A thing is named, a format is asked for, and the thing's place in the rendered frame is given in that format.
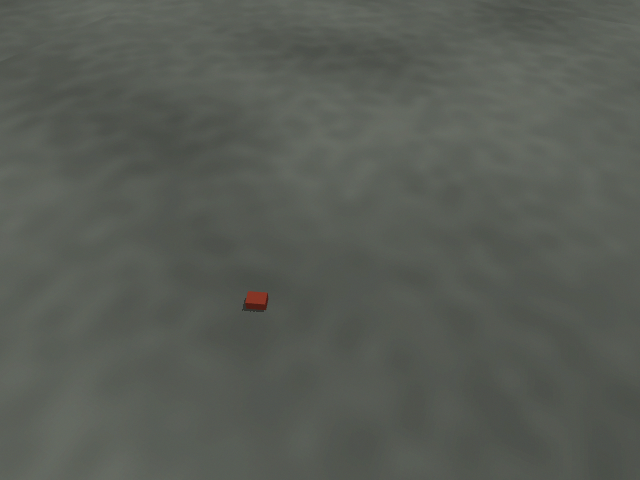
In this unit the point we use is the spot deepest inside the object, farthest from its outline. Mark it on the small box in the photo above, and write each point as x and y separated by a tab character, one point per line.
256	300

